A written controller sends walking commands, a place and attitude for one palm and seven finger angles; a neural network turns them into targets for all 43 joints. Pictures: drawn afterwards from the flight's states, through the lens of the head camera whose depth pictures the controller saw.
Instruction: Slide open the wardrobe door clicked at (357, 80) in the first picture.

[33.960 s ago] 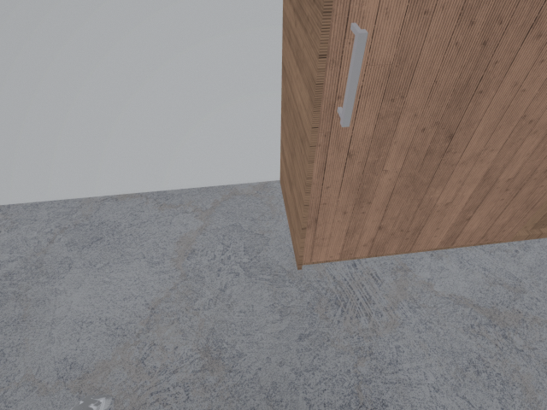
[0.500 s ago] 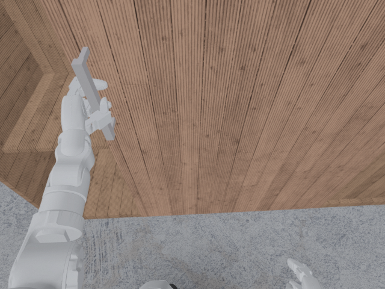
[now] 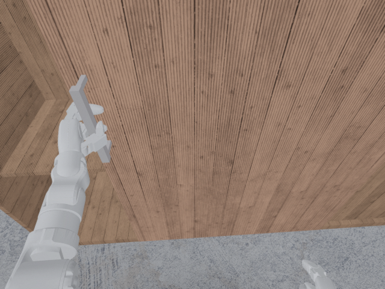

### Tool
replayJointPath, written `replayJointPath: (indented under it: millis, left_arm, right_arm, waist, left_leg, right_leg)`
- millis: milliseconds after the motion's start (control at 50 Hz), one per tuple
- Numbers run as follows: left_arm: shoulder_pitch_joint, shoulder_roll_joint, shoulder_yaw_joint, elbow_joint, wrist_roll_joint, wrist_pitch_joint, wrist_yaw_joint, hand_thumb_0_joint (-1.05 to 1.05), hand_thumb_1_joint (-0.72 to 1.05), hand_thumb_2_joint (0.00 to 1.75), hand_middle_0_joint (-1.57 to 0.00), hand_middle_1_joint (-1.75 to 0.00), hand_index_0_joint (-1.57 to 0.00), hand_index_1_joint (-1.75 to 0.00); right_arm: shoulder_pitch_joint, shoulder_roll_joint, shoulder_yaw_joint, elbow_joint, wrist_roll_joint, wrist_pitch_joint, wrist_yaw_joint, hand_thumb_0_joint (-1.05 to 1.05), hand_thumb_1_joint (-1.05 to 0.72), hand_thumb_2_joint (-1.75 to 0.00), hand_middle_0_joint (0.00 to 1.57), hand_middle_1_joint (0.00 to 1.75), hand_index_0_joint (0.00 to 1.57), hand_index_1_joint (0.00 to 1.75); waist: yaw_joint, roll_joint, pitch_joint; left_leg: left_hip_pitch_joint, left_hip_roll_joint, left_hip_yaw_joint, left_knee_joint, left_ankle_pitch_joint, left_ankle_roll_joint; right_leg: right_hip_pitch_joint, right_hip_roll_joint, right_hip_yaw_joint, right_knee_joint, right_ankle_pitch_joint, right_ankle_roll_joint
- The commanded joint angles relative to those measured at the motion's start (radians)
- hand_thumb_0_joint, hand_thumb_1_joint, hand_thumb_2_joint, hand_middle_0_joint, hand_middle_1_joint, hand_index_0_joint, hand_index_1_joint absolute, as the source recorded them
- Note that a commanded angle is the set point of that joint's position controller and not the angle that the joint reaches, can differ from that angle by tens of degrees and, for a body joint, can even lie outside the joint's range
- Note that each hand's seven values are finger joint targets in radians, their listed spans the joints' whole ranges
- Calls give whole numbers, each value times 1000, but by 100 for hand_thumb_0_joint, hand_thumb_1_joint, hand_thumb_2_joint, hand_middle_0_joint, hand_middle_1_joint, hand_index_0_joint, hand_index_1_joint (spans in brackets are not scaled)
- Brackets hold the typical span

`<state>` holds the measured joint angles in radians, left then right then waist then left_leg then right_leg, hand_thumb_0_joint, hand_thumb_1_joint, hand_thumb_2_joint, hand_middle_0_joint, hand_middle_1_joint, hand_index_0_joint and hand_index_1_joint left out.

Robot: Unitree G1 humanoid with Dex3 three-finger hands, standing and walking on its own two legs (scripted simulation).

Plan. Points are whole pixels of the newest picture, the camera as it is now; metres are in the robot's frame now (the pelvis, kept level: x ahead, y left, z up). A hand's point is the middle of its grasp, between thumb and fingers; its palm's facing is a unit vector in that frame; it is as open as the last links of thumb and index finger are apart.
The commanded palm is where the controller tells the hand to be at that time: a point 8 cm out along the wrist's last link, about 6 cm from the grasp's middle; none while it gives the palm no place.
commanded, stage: stop walking and hold the door there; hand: left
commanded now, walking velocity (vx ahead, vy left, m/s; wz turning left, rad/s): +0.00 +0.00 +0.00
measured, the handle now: (95, 123) +0.44 +0.26 +0.11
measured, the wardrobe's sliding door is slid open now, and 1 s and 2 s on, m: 0.42 0.42 0.42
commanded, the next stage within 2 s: loosen the grip on the handle in 0.02 s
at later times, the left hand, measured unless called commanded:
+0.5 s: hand (99, 136) +0.39 +0.23 +0.12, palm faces +0.30 -0.94 -0.18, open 12.2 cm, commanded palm +0.35 +0.27 +0.12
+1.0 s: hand (99, 133) +0.40 +0.24 +0.12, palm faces +0.31 -0.94 -0.16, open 14.2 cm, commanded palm +0.36 +0.29 +0.12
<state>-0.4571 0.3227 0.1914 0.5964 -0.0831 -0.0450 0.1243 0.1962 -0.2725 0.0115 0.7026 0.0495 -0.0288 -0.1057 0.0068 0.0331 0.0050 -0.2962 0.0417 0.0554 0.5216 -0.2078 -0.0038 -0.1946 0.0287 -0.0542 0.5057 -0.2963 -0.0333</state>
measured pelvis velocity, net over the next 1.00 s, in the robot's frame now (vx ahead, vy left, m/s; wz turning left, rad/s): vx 0.00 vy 0.02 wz -0.02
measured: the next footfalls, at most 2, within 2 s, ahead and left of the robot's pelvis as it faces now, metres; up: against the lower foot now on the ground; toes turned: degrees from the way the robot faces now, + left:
none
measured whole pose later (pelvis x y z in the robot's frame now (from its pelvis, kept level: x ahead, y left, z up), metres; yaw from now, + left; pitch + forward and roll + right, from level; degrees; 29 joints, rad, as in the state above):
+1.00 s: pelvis +0.00 +0.02 -0.01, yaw -1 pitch +3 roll -1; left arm -0.48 0.31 0.25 0.56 -0.03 -0.02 0.11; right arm 0.27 -0.24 0.03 0.68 0.03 -0.11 -0.06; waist -0.01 0.01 -0.06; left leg -0.43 0.00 0.04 0.61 -0.24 0.03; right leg -0.34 0.01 -0.03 0.61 -0.33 -0.01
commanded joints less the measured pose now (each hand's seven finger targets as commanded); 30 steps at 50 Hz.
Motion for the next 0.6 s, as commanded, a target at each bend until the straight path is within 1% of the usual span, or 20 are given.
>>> replayJointPath:
  millis: [0,80,100,120,140,160,180,200,240,280,340,360,400,440,460,480,500,520,560,580]
  left_arm:
    - [-346,206,16,-237,23,-72,-8,0,90,90,-45,-140,-45,-140]
    - [-331,192,5,-242,24,-75,-8,0,90,90,-45,-140,-45,-140]
    - [-893,789,463,-305,143,-112,-15,0,90,90,-45,-140,-45,-140]
    - [-942,689,457,-167,128,-33,-52,0,78,84,-45,-140,-45,-140]
    - [-588,213,119,-10,97,13,-100,0,66,78,-45,-140,-45,-140]
    - [-368,176,198,-54,54,10,-131,0,54,73,-45,-140,-45,-140]
    - [-312,229,226,-191,17,-13,-127,0,42,67,-45,-140,-45,-140]
    - [-361,175,154,-235,26,-30,-118,0,30,61,-45,-140,-45,-140]
    - [-335,107,66,-192,59,-34,-95,0,5,49,-45,-140,-45,-140]
    - [-376,165,91,-143,58,-23,-73,0,-19,37,-45,-140,-45,-140]
    - [-486,228,83,-117,84,-18,-48,0,-55,20,-42,-137,-42,-137]
    - [-531,193,40,-105,85,-19,-46,0,-55,20,-41,-135,-41,-135]
    - [-564,223,52,-42,83,-29,-33,0,-55,20,-38,-132,-38,-132]
    - [-616,247,67,-68,77,-60,-22,0,-55,20,-36,-128,-36,-128]
    - [-628,217,49,-56,69,-74,-16,0,-55,20,-34,-127,-34,-127]
    - [-640,234,64,-48,63,-91,-9,0,-55,20,-33,-125,-33,-125]
    - [-643,322,131,-124,65,-113,0,0,-55,20,-32,-123,-32,-123]
    - [-637,351,145,-130,77,-125,11,0,-55,20,-30,-122,-30,-122]
    - [-633,235,59,-115,76,-133,14,0,-55,20,-28,-118,-28,-118]
    - [-582,251,86,-84,69,-130,20,0,-55,20,-26,-117,-26,-117]
  right_arm:
    - [-69,-114,-36,-139,-4,-35,-12,0,-90,-90,20,30,20,30]
    - [-73,-112,-32,-143,-8,-32,-13,0,-90,-90,20,30,20,30]
    - [9,-139,-114,-172,-21,-52,31,0,-90,-90,20,30,20,30]
    - [17,-198,-156,-58,-113,-96,37,0,-90,-90,20,30,20,30]
    - [35,-118,-106,-120,-36,-130,49,0,-90,-90,20,30,20,30]
    - [100,-128,-110,-115,-37,-146,65,0,-90,-90,20,30,20,30]
    - [53,-137,-106,-141,-37,-140,73,0,-90,-90,20,30,20,30]
    - [29,-128,-92,-150,-38,-136,80,0,-90,-90,20,30,20,30]
    - [53,-127,-86,-149,-28,-118,99,0,-90,-90,20,30,20,30]
    - [60,-136,-83,-150,-12,-99,89,0,-90,-90,20,30,20,30]
    - [42,-130,-62,-161,2,-90,70,0,-90,-90,20,30,20,30]
    - [41,-123,-56,-164,5,-95,65,0,-90,-90,20,30,20,30]
    - [44,-129,-50,-155,12,-103,55,0,-90,-90,20,30,20,30]
    - [53,-133,-52,-150,7,-111,52,0,-90,-90,20,30,20,30]
    - [53,-128,-51,-145,3,-120,51,0,-90,-90,20,30,20,30]
    - [56,-130,-50,-137,1,-127,49,0,-90,-90,20,30,20,30]
    - [52,-137,-55,-143,-3,-133,48,0,-90,-90,20,30,20,30]
    - [49,-138,-52,-139,-9,-134,45,0,-90,-90,20,30,20,30]
    - [53,-124,-47,-134,-10,-149,49,0,-90,-90,20,30,20,30]
    - [56,-131,-48,-128,-11,-152,48,0,-90,-90,20,30,20,30]
  waist:
    - [-3,-12,-283]
    - [-2,3,-273]
    - [31,-237,-84]
    - [-16,87,-397]
    - [-23,-38,-427]
    - [8,-37,-492]
    - [49,25,-503]
    - [23,51,-453]
    - [-18,-38,-330]
    - [-34,-111,-275]
    - [-34,12,-257]
    - [-47,10,-242]
    - [-54,-22,-207]
    - [-51,-18,-248]
    - [-55,-29,-247]
    - [-55,-41,-239]
    - [-24,-6,-309]
    - [-25,11,-318]
    - [-42,8,-283]
    - [-32,-10,-263]
  left_leg:
    - [178,110,-77,-18,289,14]
    - [184,114,-83,-37,279,18]
    - [97,60,-46,53,246,60]
    - [43,-43,-11,-102,445,17]
    - [234,-27,-11,-12,713,21]
    - [353,1,-41,24,765,24]
    - [361,6,-38,34,694,20]
    - [321,-7,-26,32,563,18]
    - [211,-5,-36,31,396,31]
    - [107,-12,-42,13,167,35]
    - [59,-26,-42,-13,-40,39]
    - [44,-31,-47,-20,-113,39]
    - [9,-38,-54,-27,-202,42]
    - [8,-38,-65,-24,-223,42]
    - [9,-39,-65,-21,-232,42]
    - [-2,-40,-72,-18,-252,41]
    - [14,-40,-70,-19,-242,41]
    - [15,-37,-81,-22,-244,43]
    - [18,-33,-95,-28,-269,42]
    - [7,-31,-99,-31,-271,41]
  right_leg:
    - [21,-148,110,-94,292,29]
    - [4,-137,104,-102,241,30]
    - [-89,-124,200,-211,478,67]
    - [206,-51,20,145,848,-51]
    - [-23,-29,-2,92,686,-2]
    - [-79,-18,-1,65,555,15]
    - [-47,-28,26,16,465,11]
    - [-64,-30,24,1,451,9]
    - [-130,-19,7,-2,386,14]
    - [-167,-23,17,-15,235,23]
    - [-199,-32,47,-43,22,15]
    - [-225,-32,49,-50,-42,15]
    - [-253,-34,64,-72,-144,18]
    - [-251,-29,66,-64,-166,15]
    - [-261,-25,66,-62,-179,16]
    - [-268,-23,68,-62,-200,16]
    - [-229,-23,76,-54,-201,12]
    - [-223,-18,72,-39,-181,11]
    - [-253,-10,57,-28,-164,9]
    - [-249,-10,56,-29,-162,7]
